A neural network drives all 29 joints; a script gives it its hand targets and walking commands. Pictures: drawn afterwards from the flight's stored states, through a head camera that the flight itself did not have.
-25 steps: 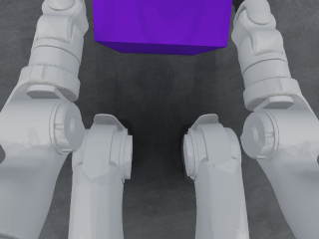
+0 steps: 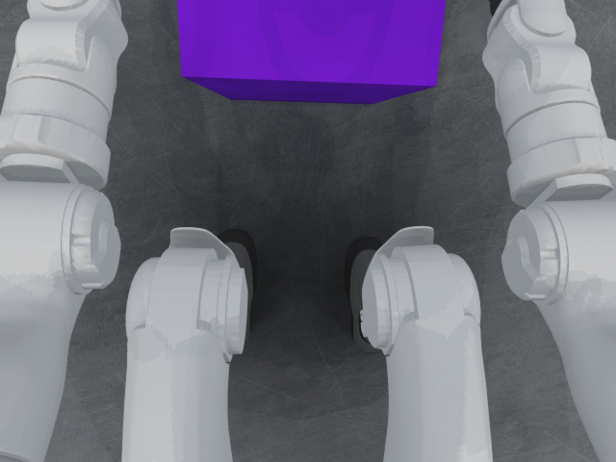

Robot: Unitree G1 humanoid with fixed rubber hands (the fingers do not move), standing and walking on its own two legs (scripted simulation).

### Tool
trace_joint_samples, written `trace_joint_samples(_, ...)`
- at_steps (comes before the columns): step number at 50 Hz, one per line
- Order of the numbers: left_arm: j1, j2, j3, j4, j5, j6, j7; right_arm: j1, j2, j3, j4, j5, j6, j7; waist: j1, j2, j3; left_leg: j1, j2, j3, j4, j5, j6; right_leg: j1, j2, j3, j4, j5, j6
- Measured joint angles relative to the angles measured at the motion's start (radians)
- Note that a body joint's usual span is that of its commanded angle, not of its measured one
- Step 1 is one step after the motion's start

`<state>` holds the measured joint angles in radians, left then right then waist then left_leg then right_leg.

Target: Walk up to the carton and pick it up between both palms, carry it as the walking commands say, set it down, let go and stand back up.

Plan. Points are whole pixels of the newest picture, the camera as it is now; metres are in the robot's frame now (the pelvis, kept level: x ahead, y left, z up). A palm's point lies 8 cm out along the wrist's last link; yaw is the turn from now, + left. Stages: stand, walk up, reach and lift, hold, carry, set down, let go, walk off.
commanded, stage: set down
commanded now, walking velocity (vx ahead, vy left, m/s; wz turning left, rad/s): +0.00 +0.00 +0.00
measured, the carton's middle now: (307, 12) +0.54 +0.01 -0.24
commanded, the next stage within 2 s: let go in 1.24 s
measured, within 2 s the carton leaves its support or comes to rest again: neither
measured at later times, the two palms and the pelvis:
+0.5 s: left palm out of the picture +0.56 +0.21 +0.00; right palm out of the picture +0.56 -0.18 +0.00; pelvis +0.01 +0.00 +0.10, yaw +0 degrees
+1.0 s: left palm out of the picture +0.56 +0.22 +0.15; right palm out of the picture +0.56 -0.19 +0.15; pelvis +0.03 +0.00 +0.24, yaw +0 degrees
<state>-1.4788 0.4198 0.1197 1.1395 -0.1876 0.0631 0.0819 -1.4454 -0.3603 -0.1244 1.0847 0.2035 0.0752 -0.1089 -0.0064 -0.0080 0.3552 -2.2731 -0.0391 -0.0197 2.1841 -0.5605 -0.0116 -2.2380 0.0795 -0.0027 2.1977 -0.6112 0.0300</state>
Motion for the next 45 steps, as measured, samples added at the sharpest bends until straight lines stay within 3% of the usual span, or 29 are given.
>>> trace_joint_samples(7, 0.049, -0.009, 0.016, -0.111, 0.010, 0.048, 0.011, 0.058, 0.014, -0.015, -0.122, -0.011, 0.047, -0.020, -0.002, 0.002, -0.067, 0.024, -0.003, -0.002, -0.053, -0.001, -0.001, 0.024, -0.008, 0.000, -0.052, -0.002, -0.006)
trace_joint_samples(21, 0.134, -0.039, 0.099, -0.145, 0.083, 0.095, -0.029, 0.140, 0.043, -0.088, -0.156, -0.084, 0.091, 0.005, -0.001, 0.007, -0.279, 0.126, -0.001, -0.006, -0.296, 0.033, -0.001, 0.118, -0.009, 0.012, -0.297, 0.043, -0.012)
trace_joint_samples(45, 0.262, -0.077, 0.157, -0.246, 0.155, 0.128, -0.077, 0.275, 0.076, -0.166, -0.248, -0.140, 0.111, 0.060, -0.009, 0.011, -0.394, 0.463, -0.008, -0.025, -0.800, 0.157, 0.004, 0.455, -0.020, 0.031, -0.808, 0.174, -0.013)
